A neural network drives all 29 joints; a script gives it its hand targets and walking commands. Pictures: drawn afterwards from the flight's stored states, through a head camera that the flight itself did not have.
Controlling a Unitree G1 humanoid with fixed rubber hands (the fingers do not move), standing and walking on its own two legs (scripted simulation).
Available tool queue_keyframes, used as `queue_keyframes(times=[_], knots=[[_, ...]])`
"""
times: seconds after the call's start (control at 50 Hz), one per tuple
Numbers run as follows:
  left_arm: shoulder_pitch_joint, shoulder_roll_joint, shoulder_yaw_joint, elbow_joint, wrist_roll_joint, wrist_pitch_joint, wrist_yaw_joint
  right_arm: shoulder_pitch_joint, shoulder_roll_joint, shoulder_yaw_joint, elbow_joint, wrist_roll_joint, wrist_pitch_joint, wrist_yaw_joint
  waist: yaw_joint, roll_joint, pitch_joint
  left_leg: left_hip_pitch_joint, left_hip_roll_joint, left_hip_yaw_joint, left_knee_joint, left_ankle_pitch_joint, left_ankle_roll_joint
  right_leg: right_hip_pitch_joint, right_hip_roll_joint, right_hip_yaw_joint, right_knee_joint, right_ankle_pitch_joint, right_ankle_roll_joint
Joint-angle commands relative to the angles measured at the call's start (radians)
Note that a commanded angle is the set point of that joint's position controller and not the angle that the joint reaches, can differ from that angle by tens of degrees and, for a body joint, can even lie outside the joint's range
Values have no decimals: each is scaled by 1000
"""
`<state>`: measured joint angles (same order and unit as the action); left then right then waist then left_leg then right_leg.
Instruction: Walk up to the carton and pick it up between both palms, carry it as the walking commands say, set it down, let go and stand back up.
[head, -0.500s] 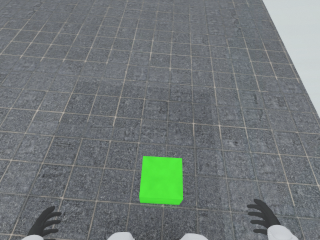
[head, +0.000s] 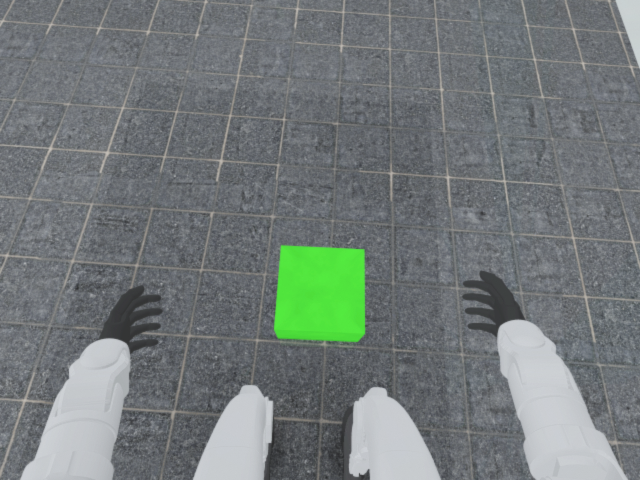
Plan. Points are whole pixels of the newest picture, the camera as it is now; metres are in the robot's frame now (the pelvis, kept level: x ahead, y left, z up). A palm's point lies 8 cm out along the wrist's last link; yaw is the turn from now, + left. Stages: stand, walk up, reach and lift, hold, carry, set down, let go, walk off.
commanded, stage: reach and lift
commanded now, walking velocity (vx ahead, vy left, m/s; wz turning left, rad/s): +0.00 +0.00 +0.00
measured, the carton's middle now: (320, 294) +0.47 -0.01 -0.64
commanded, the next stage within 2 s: none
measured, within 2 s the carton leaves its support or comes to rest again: neither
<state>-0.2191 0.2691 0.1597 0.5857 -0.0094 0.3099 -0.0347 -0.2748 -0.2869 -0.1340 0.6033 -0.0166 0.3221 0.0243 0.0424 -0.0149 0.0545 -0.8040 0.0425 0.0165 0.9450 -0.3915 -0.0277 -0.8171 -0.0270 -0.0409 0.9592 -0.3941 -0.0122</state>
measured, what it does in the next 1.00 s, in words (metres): stands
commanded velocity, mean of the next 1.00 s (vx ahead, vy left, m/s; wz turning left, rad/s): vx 0.00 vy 0.00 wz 0.00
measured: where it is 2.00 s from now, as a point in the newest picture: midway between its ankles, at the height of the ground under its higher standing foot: (305, 465)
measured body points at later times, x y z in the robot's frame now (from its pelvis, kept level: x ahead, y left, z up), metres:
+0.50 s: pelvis -0.04 +0.02 -0.04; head +0.21 +0.01 +0.34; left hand +0.40 +0.23 -0.14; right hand +0.42 -0.23 -0.14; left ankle +0.04 +0.14 -0.68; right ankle +0.04 -0.11 -0.68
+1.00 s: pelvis -0.04 +0.02 -0.05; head +0.32 +0.01 +0.21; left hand +0.50 +0.20 -0.19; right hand +0.51 -0.22 -0.18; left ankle +0.04 +0.14 -0.68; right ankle +0.04 -0.11 -0.68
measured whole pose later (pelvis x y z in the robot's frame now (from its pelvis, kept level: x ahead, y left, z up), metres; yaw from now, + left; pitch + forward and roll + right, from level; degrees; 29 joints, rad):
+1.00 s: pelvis -0.04 +0.02 -0.05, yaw -1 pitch +31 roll +0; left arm -1.23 0.29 0.28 0.68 -0.05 0.21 0.09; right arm -1.28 -0.40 -0.31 0.76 0.02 0.19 0.03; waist 0.01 0.00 0.45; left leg -1.29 0.02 0.01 1.10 -0.34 -0.01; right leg -1.30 -0.01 0.02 1.09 -0.32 0.01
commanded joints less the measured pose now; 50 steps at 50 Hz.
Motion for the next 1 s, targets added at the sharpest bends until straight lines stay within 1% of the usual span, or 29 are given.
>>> queue_keyframes(times=[0.0, 0.06, 0.08, 0.1, 0.12, 0.14, 0.22, 0.24, 0.28, 0.32, 0.34, 0.36, 0.38, 0.4, 0.42, 0.5, 0.52, 0.6, 0.62, 0.64, 0.66, 0.7, 0.72, 0.74, 0.82, 0.84, 0.86, 0.94, 0.98], knots=[[-199, 188, 68, -109, -6, -13, 11, -186, -147, -40, -89, 11, -3, -10, 8, -7, -459, 6, -91, 29, -70, 189, 9, 318, 50, 89, -89, 281, 44], [-331, 149, 44, -115, -28, 1, 15, -338, -171, -67, -91, 29, -2, -5, -24, 5, -499, -6, -85, 11, -67, 156, 9, 241, 58, 78, -83, 229, 31], [-369, 146, 38, -105, -23, 4, 14, -373, -165, -60, -72, 33, 2, -1, -18, 25, -512, 0, -83, 18, -64, 133, 11, 213, 60, 72, -79, 188, 33], [-417, 146, 43, -118, -27, 2, 23, -400, -195, -94, -69, 20, -1, 3, -40, 19, -557, 4, -81, 12, -55, 138, 8, 207, 66, 67, -70, 203, 34], [-440, 152, 48, -93, -31, 7, 28, -447, -200, -97, -59, 21, -1, 3, -27, 11, -586, -11, -76, 16, -45, 150, 6, 193, 66, 68, -62, 206, 34], [-478, 142, 50, -93, -25, 10, 34, -471, -185, -85, -32, 38, 1, 9, -18, 48, -601, 14, -78, 20, -51, 139, 1, 159, 63, 59, -64, 181, 33], [-531, 149, 77, -39, -17, 8, 57, -546, -209, -101, 21, 20, -12, 16, -5, 21, -707, -26, -87, 32, -36, 169, 2, 148, 75, 42, -43, 222, 37], [-580, 156, 85, -47, -27, -4, 59, -603, -223, -102, -4, 20, -24, 18, -5, -16, -733, -55, -83, 28, -23, 173, 4, 142, 75, 49, -37, 229, 38], [-662, 127, 63, -41, -30, -9, 68, -666, -221, -107, 29, 22, -33, 24, -20, -2, -735, -51, -90, 23, -33, 149, 0, 92, 83, 31, -33, 196, 37], [-671, 115, 82, -3, -36, -14, 76, -724, -220, -110, 36, 27, -50, 28, 7, 9, -788, -68, -94, 23, -20, 168, 1, 73, 83, 35, -27, 203, 30], [-709, 127, 90, -1, -39, -23, 83, -744, -224, -112, 57, 22, -57, 27, -9, 1, -806, -73, -92, 20, -13, 180, 0, 49, 87, 29, -13, 214, 33], [-753, 116, 85, -17, -39, -36, 84, -784, -227, -111, 47, 26, -72, 27, -1, 3, -827, -100, -95, 19, -11, 198, -7, 50, 87, 28, -6, 235, 29], [-773, 105, 67, 19, -56, -38, 89, -807, -236, -119, 68, 13, -74, 27, -26, -36, -833, -115, -94, 15, -5, 190, -3, 26, 92, 22, 0, 230, 32], [-764, 111, 84, 51, -44, -41, 97, -809, -222, -115, 94, 29, -80, 28, -6, -20, -870, -85, -94, 10, -11, 219, -3, 20, 92, 17, 1, 244, 37], [-821, 94, 71, 47, -51, -54, 97, -848, -223, -120, 106, 26, -90, 33, -22, -5, -824, -126, -98, 9, -8, 210, -8, -33, 91, 14, 7, 228, 34], [-893, 115, 98, 63, -55, -83, 112, -911, -238, -126, 144, 33, -128, 27, -18, -29, -998, -148, -105, 14, 42, 285, -15, -10, 92, 32, 44, 322, 34], [-909, 111, 88, 81, -64, -91, 111, -951, -252, -140, 122, 35, -140, 22, -32, -28, -1011, -139, -111, 11, 46, 306, -14, -7, 96, 27, 49, 347, 35], [-1015, 87, 84, 92, -49, -118, 114, -1021, -235, -165, 184, 30, -166, 25, -33, 10, -1017, -144, -110, 9, 62, 352, -24, -119, 98, 29, 56, 348, 34], [-1034, 111, 97, 101, -49, -125, 119, -1046, -240, -167, 172, 30, -175, 22, -27, -16, -1061, -161, -113, 10, 85, 364, -18, -90, 95, 40, 72, 383, 34], [-1079, 103, 93, 81, -54, -133, 121, -1087, -254, -176, 159, 23, -183, 23, -44, -14, -1099, -147, -111, -2, 86, 391, -17, -92, 97, 40, 82, 410, 33], [-1057, 90, 95, 121, -46, -136, 119, -1073, -228, -175, 193, 26, -186, 26, -27, -15, -1085, -160, -110, 7, 89, 387, -16, -100, 95, 43, 78, 405, 33], [-1070, 91, 113, 141, -31, -144, 124, -1093, -235, -184, 213, 11, -192, 26, -37, -33, -1126, -173, -113, 7, 95, 428, -16, -88, 94, 44, 91, 464, 36], [-1121, 116, 127, 105, -34, -150, 121, -1136, -236, -184, 170, 9, -191, 21, -38, -45, -1143, -202, -115, 20, 96, 414, -13, -42, 94, 52, 91, 472, 38], [-1192, 139, 126, 49, -33, -157, 118, -1201, -239, -196, 106, 19, -194, 15, -36, -10, -1197, -199, -114, 20, 96, 420, -9, -25, 94, 53, 101, 502, 34], [-1173, 110, 148, 65, -11, -154, 118, -1169, -218, -209, 172, 0, -186, 19, -36, 14, -1252, -161, -117, 34, 102, 490, -12, -13, 94, 51, 100, 567, 32], [-1174, 113, 146, 13, -23, -154, 122, -1188, -245, -221, 96, 2, -188, 16, -51, 5, -1405, -53, -125, 25, 113, 576, -9, 50, 100, 42, 110, 643, 29], [-1152, 115, 148, 32, -31, -146, 118, -1179, -250, -212, 110, 0, -184, 18, -65, -33, -1411, -89, -118, 21, 121, 538, -7, 79, 99, 35, 116, 630, 30], [-1165, 127, 141, -57, -36, -132, 122, -1221, -263, -199, -15, 37, -166, 8, -24, -2, -1607, 26, -128, 23, 146, 602, -3, 228, 103, 45, 160, 720, 18], [-1207, 158, 133, -86, -46, -123, 132, -1252, -271, -161, -51, 65, -156, 1, -18, -26, -1696, 84, -126, 15, 184, 620, -2, 263, 104, 33, 191, 723, 14]])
